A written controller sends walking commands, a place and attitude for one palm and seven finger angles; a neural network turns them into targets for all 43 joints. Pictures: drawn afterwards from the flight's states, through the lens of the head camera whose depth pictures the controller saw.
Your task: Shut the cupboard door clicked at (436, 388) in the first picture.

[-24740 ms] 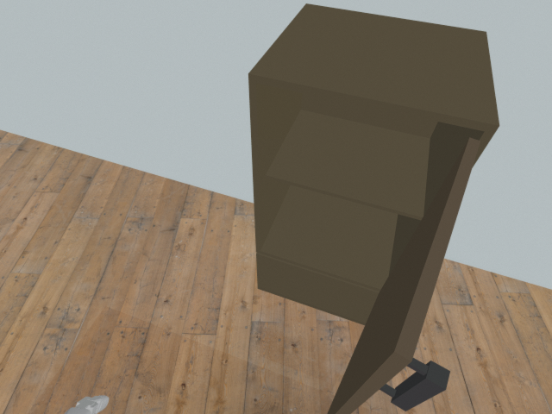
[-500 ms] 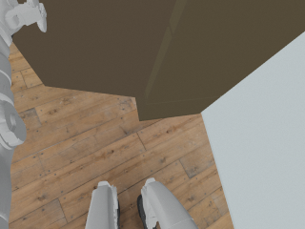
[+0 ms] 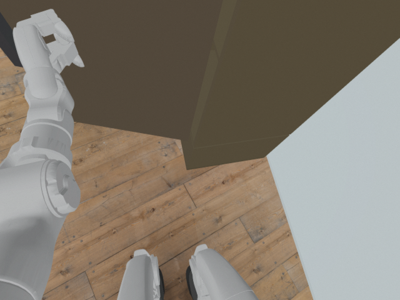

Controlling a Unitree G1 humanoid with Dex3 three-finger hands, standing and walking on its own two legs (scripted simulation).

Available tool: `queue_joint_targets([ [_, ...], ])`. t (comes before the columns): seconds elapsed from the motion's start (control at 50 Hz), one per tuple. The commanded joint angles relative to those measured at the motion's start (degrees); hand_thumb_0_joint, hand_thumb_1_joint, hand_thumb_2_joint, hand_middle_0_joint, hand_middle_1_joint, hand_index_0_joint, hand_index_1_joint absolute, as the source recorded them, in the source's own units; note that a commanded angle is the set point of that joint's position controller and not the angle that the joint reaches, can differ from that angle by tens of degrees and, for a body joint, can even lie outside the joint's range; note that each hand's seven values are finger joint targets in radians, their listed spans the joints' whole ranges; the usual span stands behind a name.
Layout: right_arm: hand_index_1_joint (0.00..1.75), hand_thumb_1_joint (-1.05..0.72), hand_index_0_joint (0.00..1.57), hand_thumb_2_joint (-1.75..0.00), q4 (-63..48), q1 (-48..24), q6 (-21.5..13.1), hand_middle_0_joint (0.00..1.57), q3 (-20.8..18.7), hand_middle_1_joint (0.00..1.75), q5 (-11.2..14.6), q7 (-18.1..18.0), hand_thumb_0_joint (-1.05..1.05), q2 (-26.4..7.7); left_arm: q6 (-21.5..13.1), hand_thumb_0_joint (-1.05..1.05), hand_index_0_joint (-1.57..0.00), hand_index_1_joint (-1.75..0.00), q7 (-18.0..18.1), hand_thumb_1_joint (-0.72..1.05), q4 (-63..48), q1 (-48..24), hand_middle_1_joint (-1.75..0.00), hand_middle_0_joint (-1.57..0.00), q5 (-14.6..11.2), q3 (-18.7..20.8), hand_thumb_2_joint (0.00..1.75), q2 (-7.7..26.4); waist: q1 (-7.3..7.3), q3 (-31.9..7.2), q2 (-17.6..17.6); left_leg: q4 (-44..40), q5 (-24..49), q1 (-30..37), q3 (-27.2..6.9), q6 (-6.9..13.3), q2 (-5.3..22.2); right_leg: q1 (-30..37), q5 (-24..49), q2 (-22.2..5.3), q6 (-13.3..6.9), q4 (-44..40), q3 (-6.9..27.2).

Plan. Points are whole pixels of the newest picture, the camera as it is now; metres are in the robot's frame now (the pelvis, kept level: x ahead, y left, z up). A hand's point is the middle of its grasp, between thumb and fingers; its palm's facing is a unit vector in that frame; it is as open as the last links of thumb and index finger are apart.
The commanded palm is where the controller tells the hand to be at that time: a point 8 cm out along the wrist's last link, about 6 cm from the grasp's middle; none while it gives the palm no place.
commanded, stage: pull the fist back off the door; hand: left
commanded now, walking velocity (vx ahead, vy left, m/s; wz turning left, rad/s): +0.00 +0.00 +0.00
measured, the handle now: (6, 23) +0.64 +0.26 +0.07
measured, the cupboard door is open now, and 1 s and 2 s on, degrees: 71 71 71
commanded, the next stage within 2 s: draw the hand back to the body in 0.48 s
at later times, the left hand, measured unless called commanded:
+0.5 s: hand (80, 84) +0.50 +0.14 +0.06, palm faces +0.25 -0.97 -0.02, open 3.2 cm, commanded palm +0.48 +0.17 +0.07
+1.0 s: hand (21, 115) +0.41 +0.18 +0.14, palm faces +0.27 -0.96 -0.02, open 3.2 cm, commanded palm +0.35 +0.22 +0.15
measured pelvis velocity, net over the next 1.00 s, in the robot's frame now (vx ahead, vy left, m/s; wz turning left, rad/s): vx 0.02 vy -0.01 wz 0.05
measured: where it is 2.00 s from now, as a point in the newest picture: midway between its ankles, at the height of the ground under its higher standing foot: outside the picture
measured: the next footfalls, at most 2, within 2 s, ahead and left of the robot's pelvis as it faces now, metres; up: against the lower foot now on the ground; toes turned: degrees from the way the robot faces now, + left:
none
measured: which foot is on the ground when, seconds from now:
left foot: down 0.00-1.00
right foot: down 0.00-1.00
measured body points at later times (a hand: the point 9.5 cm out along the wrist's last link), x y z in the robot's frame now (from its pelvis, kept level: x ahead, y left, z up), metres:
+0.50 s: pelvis +0.01 -0.01 +0.02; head +0.13 +0.01 +0.45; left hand +0.48 +0.19 +0.07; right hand +0.06 -0.28 -0.10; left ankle +0.03 +0.07 -0.62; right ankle +0.01 -0.10 -0.62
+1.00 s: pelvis +0.02 -0.01 +0.06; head +0.07 -0.01 +0.51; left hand +0.39 +0.24 +0.14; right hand +0.09 -0.27 -0.06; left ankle +0.03 +0.07 -0.62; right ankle +0.01 -0.10 -0.62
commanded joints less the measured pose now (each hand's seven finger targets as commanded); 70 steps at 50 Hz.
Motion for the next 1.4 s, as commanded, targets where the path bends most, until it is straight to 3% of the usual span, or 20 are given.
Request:
queue_joint_targets([
  [0.0,0.3,-0.9,0.2,-0.9,-1.47,11.32,0.43,0.2,-4.85,0.3,0.66,-0.68,0.0,-12.53,-5.87,0.0,-1.3,-1.5,-0.07,0.9,-10.96,-21.94,-1.5,-1.3,-1.52,-1.22,0.9,8.84,0.69,-29.63,5.19,-8.48,23.05,31.04,-4.38,-1.7,2.22,13.82,19.22,-2.78,1.04,-9.26,1.98],
  [0.06,0.3,-0.9,0.2,-0.9,-1.72,10.42,0.7,0.2,-5.28,0.3,0.89,-0.89,0.0,-12.17,-7.7,0.0,-1.3,-1.5,-0.19,0.9,-12.15,-17.67,-1.5,-1.3,-2.61,-1.81,0.9,6.39,1.82,-29.28,4.07,-8.99,24.2,31.73,-3.57,-1.74,1.86,15.5,21.78,-3.04,1.03,-9.6,2.24],
  [0.12,0.3,-0.9,0.2,-0.9,-1.52,9.34,1.02,0.2,-5.81,0.3,0.99,-0.88,0.0,-11.86,-9.24,0.0,-1.3,-1.5,-0.46,0.9,-12.88,-16.12,-1.5,-1.3,-3.32,-4.27,0.9,2.75,1.52,-27.12,2.19,-9.23,22.65,30.75,-2.95,-1.54,1.45,16.55,22.12,-3.31,1.25,-10.24,2.8],
  [0.18,0.3,-0.9,0.2,-0.9,-1.88,7.64,1.27,0.2,-6.09,0.3,1.26,-1.05,0.0,-11.44,-10.82,0.0,-1.3,-1.5,-0.46,0.9,-15.1,-13.57,-1.5,-1.3,-4.07,-5.42,0.9,0.38,2.72,-28.21,3.22,-9.36,23.77,32.38,-2.46,-1.76,1.05,17.2,23.76,-3.57,1.19,-9.97,2.94],
  [0.34,0.3,-0.9,0.2,-0.9,-2.23,3.79,2.01,0.2,-6.71,0.3,1.75,-1.86,0.0,-10.89,-13.74,0.0,-1.3,-1.5,0.87,0.9,-20.03,-12.79,-1.5,-1.3,-4.29,-8.89,0.9,-3.75,3.4,-29.66,3.19,-9.26,24.19,35.59,-2.07,-1.86,0.53,17.73,24.93,-4.04,1.35,-9.56,3.27],
  [0.38,0.3,-0.9,0.2,-0.9,-2.38,2.81,2.29,0.2,-6.75,0.3,1.84,-2.17,0.0,-10.89,-14.03,0.0,-1.3,-1.5,1.23,0.9,-19.92,-9.87,-1.5,-1.3,-4.32,-7.2,0.9,-2.15,4.6,-30.67,1.63,-9.31,24.5,34.85,-1.88,-1.89,0.37,19.61,26.02,-4.2,1.51,-9.43,3.59],
  [0.5,0.3,-0.9,0.2,-0.9,-2.17,0.57,2.37,0.2,-6.27,0.3,1.96,-2.98,0.0,-10.5,-13.98,0.0,-1.3,-1.5,1.38,0.9,-17.46,-13.6,-1.5,-1.3,-3.93,-9.57,0.9,-3.7,2.74,-27.05,0.34,-9.33,19.54,31.88,-1.67,-1.46,0.12,18.32,22.88,-4.58,2.07,-10.39,4.32],
  [0.54,0.3,-0.9,0.2,-0.9,-2.12,0.67,2.27,0.2,-6.12,0.3,1.94,-3.29,0.0,-10.79,-13.88,0.0,-1.3,-1.5,1.38,0.9,-15.87,-13.46,-1.5,-1.3,-4.31,-7.7,0.9,-1.66,3.15,-27.2,-0.01,-9.4,19.13,31.17,-1.85,-1.41,0.0,18.76,22.59,-4.58,1.86,-10.19,4.35],
  [0.58,0.3,-0.9,0.2,-0.9,-2.22,0.26,2.11,0.2,-6.14,0.3,1.97,-3.32,0.0,-10.48,-13.77,0.0,-1.3,-1.5,0.9,0.9,-15.21,-12.97,-1.5,-1.3,-4.45,-9.11,0.9,-3.67,3.08,-28.3,-0.22,-9.16,19.51,31.17,-1.71,-1.44,-0.02,18.93,23.06,-4.7,2.02,-10.12,4.42],
  [0.64,0.3,-0.9,0.2,-0.9,-4.52,-0.11,2.48,0.2,-6.11,0.3,2.57,-3.32,0.0,-10.55,-13.47,0.0,-1.3,-1.5,-0.25,0.9,-20.69,-5.33,-1.5,-1.3,-5.52,-6.27,0.9,-0.82,7.28,-33.63,2.67,-11.5,23.25,36.23,-1.1,-1.87,-0.11,24.59,25.99,-4.49,1.43,-10.59,4.27],
  [0.68,0.3,-0.9,0.2,-0.9,-6.14,-0.77,2.9,0.2,-6.06,0.3,3.4,-3.42,0.0,-10.15,-12.2,0.0,-1.3,-1.5,-1.11,0.9,-26.35,1.33,-1.5,-1.3,-6.72,-5.52,0.9,-0.32,9.24,-35.3,0.3,-13.19,25.86,37.79,-0.5,-1.74,-0.17,30.1,30.06,-4.33,1.57,-11.92,4.44],
  [0.74,0.3,-0.9,0.2,-0.9,-8.25,-1.74,3.06,0.2,-5.62,0.3,4.74,-4.25,0.0,-9.71,-8.52,0.0,-1.3,-1.5,-2.55,0.9,-32.02,10.86,-1.5,-1.3,-8.88,-5.58,0.9,-0.79,10.33,-29.99,-5.15,-16.47,23.06,34.29,0.77,-0.95,-0.59,37.95,34.01,-4.85,2.46,-15.56,5.87],
  [0.8,0.3,-0.9,0.2,-0.9,-9.41,-3.61,2.32,0.2,-5.64,0.3,6.02,-5.32,0.0,-9.31,-6.66,0.0,-1.3,-1.5,-3.42,0.9,-41.52,15.34,-1.5,-1.3,-10.78,-6.84,0.9,-2.11,10.79,-25.75,-7.02,-19.72,20.12,35.47,1.42,-0.65,-0.58,41.22,34.31,-5.43,3.27,-19.09,6.73],
  [0.84,0.3,-0.9,0.2,-0.9,-9.7,-4.99,1.34,0.2,-5.51,0.3,6.52,-5.95,0.0,-9.13,-6.14,0.0,-1.3,-1.5,-4.06,0.9,-47.0,17.71,-1.5,-1.3,-11.54,-9.35,0.9,-3.94,10.69,-23.37,-3.34,-21.17,19.95,39.16,1.49,-0.62,-0.59,40.59,31.8,-5.21,2.76,-20.59,6.27],
  [0.9,0.3,-0.9,0.2,-0.9,-8.84,-6.73,-0.02,0.2,-5.36,0.3,6.91,-6.83,0.0,-9.01,-5.4,0.0,-1.3,-1.5,-5.23,0.9,-48.51,21.2,-1.5,-1.3,-12.3,-10.91,0.9,-4.81,10.42,-17.31,-4.85,-23.75,16.84,40.75,0.96,-0.69,-0.33,38.72,25.66,-5.32,2.72,-23.52,5.92],
  [0.94,0.3,-0.9,0.2,-0.9,-9.1,-7.99,-0.81,0.2,-5.18,0.3,7.4,-7.31,0.0,-9.14,-4.15,0.0,-1.3,-1.5,-6.57,0.9,-50.0,24.59,-1.5,-1.3,-12.76,-12.3,0.9,-5.39,10.84,-15.14,-2.17,-25.29,16.29,43.42,0.84,-0.67,-0.48,38.47,23.22,-5.31,2.3,-25.02,5.58],
  [1.08,0.3,-0.9,0.2,-0.9,-11.68,-13.97,-3.72,0.2,-4.39,0.3,8.65,-8.56,0.0,-8.74,0.65,0.0,-1.16,-1.35,-9.68,0.9,-61.93,36.51,-1.35,-1.16,-16.25,-12.44,0.9,-5.57,14.27,-12.86,-1.6,-30.53,19.48,51.01,-0.7,-1.12,-0.24,41.44,22.95,-5.3,1.19,-27.27,3.06],
  [1.1,0.3,-0.9,0.2,-0.9,-12.62,-15.97,-1.43,0.2,-4.21,0.3,9.09,-9.1,0.0,-7.81,3.67,0.0,-1.13,-1.32,-7.96,0.9,-64.11,39.23,-1.32,-1.13,-9.67,-16.49,0.9,-0.94,14.36,-14.02,-1.91,-33.47,18.61,53.89,-0.93,-1.44,-0.48,45.08,23.65,-7.02,1.84,-30.25,6.22],
  [1.22,0.3,-0.9,0.2,-0.9,-14.78,-21.7,0.66,0.2,-2.48,0.3,9.32,-11.81,0.0,-7.0,10.8,0.0,-0.97,-1.14,-5.07,0.9,-73.74,47.24,-1.14,-0.97,-9.33,-15.74,0.9,-1.17,14.6,-4.19,-4.95,-40.93,18.68,59.0,-1.57,-1.08,0.34,49.8,21.49,-7.26,1.34,-37.43,4.6],
  [1.38,0.3,-0.9,0.2,-0.9,-14.56,-23.97,-1.41,0.2,-1.07,0.3,8.43,-11.8,0.0,-6.41,14.33,0.0,-0.75,-0.9,-4.84,0.9,-86.2,58.59,-0.9,-0.75,-9.35,-14.11,0.9,-1.22,15.88,-1.23,-0.47,-47.69,24.56,68.37,-3.4,-2.33,1.35,55.44,23.46,-7.28,0.5,-42.97,3.14],
])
